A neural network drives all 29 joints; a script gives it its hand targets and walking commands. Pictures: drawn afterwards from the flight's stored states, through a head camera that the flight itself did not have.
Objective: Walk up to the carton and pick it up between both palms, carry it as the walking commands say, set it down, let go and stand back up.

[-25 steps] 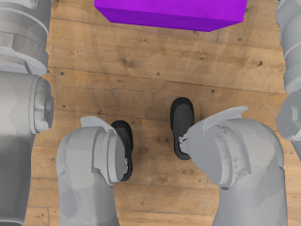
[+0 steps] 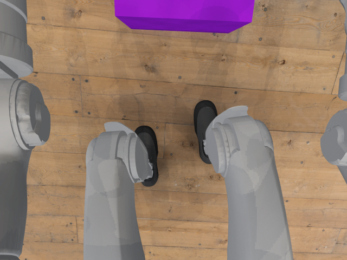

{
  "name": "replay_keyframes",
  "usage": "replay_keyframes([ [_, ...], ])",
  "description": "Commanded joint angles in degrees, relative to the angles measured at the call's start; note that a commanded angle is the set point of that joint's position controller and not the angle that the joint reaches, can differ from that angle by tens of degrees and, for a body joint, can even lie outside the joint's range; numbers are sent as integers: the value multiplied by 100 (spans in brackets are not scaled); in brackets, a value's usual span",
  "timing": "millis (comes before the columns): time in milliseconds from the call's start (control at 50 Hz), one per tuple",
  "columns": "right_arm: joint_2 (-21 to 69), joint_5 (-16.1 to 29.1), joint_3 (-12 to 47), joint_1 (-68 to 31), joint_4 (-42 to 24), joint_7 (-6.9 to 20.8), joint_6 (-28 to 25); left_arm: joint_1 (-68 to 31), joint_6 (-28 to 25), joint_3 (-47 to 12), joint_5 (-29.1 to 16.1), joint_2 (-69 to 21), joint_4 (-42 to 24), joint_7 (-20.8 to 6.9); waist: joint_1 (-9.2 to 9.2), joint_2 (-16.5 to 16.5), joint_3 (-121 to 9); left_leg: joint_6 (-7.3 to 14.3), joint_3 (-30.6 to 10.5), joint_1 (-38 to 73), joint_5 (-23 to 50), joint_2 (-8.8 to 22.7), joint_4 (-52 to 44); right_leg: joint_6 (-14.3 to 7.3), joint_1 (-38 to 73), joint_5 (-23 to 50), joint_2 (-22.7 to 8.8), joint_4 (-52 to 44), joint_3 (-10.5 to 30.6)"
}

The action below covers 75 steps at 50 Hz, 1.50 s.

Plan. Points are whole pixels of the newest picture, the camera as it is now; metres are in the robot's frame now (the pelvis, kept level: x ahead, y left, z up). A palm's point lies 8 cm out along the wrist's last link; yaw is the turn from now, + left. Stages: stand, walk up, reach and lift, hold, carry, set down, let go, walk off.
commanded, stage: set down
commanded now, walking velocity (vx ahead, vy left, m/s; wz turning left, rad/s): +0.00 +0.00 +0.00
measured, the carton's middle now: out of the picture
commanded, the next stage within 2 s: let go in 0.84 s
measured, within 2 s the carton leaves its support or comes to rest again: neither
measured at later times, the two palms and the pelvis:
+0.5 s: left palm out of the picture +0.63 +0.15 +0.02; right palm out of the picture +0.54 -0.30 +0.02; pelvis +0.01 +0.00 +0.14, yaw +0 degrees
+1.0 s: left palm out of the picture +0.62 +0.14 +0.12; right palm out of the picture +0.53 -0.30 +0.11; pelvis +0.04 +0.00 +0.23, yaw +0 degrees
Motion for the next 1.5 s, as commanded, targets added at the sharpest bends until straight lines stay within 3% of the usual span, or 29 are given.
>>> replay_keyframes([
  [0,-1066,-45,-211,-1611,-994,-15,-20,-1945,-54,222,33,990,-998,-42,-327,255,-10699,-47,-209,2344,1160,-100,-1451,117,5071,2111,208,-776,59],
  [360,-1007,-17,-264,-1318,-1770,58,443,-1632,269,487,109,1226,-1454,-324,-218,170,-11643,-64,-176,3634,1643,-226,-3348,204,7120,2823,278,-2704,267],
  [720,-762,-351,-532,-619,-1685,346,121,-910,17,632,300,813,-1367,-367,-187,205,-11102,-173,-419,5578,2476,-140,-5391,216,8323,3266,349,-4655,277],
  [880,-559,-889,-630,-69,-1116,591,-238,-369,-215,856,713,163,-1102,-205,-238,235,-10409,-369,-568,5911,3042,-83,-5877,205,8158,3494,376,-5115,136],
  [980,-326,-1296,-689,729,-990,800,-410,569,-310,1294,1098,-215,-1201,-60,-130,241,-9906,-455,-480,5574,3230,-124,-6067,158,8414,3749,368,-5294,222],
  [1060,-164,-1487,-558,2089,-1119,1051,-524,2090,-370,1517,1360,-697,-1693,81,-16,167,-9612,-452,-428,5807,3453,-189,-6439,130,8967,3997,309,-5610,336],
  [1200,196,-1425,-249,3917,-1816,1308,-830,4041,-748,1250,1456,-1375,-2842,176,-42,-154,-8481,-395,-404,5447,3175,-219,-7005,101,10104,4341,129,-6110,638],
  [1300,478,-1399,54,5276,-2165,1351,-1029,5325,-1018,1153,1516,-1474,-3149,136,102,-123,-7840,-412,-398,5785,3132,-178,-7280,155,10630,4401,60,-6409,705],
  [1480,703,-1327,508,7301,-2403,1246,-1397,7334,-1397,940,1445,-1760,-3045,-24,313,-68,-6254,-416,-492,7212,3210,40,-7945,221,10812,3902,86,-7009,620],
])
